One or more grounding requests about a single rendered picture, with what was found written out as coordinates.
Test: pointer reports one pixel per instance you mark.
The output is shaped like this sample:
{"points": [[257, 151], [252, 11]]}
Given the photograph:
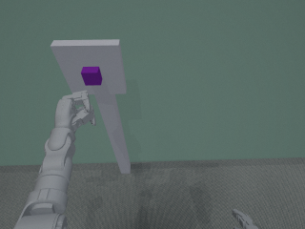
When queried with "right robot hand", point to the right robot hand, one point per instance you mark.
{"points": [[244, 220]]}

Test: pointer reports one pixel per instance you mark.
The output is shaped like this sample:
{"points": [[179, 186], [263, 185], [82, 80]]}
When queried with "left robot hand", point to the left robot hand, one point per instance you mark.
{"points": [[66, 114]]}

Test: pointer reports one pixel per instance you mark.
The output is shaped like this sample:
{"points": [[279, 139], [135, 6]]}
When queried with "button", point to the button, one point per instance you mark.
{"points": [[91, 76]]}

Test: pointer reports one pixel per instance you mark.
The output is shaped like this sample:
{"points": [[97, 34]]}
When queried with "left robot forearm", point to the left robot forearm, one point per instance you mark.
{"points": [[49, 194]]}

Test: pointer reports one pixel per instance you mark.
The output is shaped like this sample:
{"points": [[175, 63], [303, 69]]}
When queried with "panel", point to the panel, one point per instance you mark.
{"points": [[72, 56]]}

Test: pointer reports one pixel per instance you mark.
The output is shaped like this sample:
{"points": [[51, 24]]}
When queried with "left robot upper arm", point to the left robot upper arm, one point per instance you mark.
{"points": [[43, 221]]}

